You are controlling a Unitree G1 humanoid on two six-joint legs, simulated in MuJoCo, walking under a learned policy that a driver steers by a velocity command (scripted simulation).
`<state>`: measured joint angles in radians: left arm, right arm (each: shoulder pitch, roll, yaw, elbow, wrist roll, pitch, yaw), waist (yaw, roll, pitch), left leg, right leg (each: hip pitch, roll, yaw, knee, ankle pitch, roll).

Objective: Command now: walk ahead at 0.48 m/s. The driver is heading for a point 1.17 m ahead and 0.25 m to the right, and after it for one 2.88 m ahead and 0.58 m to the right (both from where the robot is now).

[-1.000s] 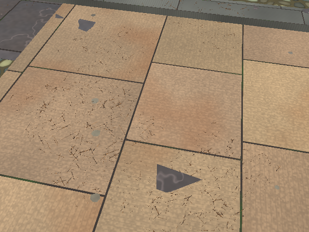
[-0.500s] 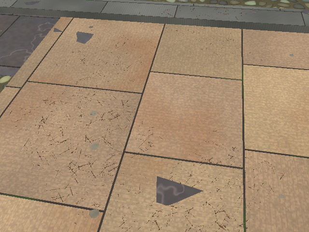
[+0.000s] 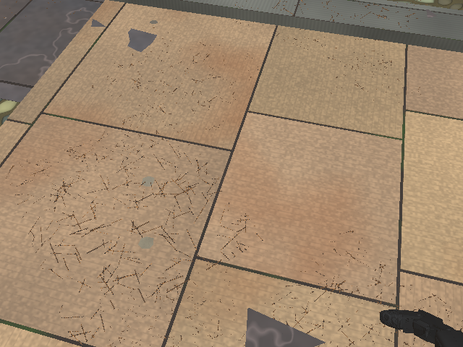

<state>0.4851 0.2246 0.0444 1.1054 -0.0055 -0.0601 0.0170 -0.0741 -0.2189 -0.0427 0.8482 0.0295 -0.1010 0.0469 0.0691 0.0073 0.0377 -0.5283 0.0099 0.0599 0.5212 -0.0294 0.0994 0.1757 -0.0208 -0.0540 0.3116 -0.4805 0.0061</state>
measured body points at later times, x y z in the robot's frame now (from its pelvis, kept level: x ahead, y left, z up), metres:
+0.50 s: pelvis +0.29 -0.01 +0.02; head +0.32 -0.01 +0.47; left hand +0.50 +0.22 -0.08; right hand +0.25 -0.27 -0.12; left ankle +0.15 +0.11 -0.71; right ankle +0.46 -0.13 -0.69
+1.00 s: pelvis +0.57 -0.03 +0.03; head +0.60 -0.03 +0.48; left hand +0.54 +0.24 -0.11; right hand +0.77 -0.26 -0.08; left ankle +0.77 +0.12 -0.67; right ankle +0.46 -0.13 -0.71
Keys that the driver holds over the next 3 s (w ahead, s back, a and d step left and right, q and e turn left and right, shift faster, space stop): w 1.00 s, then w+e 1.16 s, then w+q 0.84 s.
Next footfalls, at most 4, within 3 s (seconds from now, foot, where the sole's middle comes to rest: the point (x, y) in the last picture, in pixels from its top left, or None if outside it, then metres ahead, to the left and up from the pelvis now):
0.54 right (304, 331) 0.50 -0.13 -0.75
1.10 left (225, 228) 0.82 0.11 -0.75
1.66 right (311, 172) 1.07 -0.18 -0.75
2.14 left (295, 104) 1.42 -0.12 -0.75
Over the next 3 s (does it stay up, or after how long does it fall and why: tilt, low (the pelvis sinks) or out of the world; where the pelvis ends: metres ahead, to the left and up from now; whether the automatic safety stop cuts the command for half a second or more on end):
stays up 1.57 -0.35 0.02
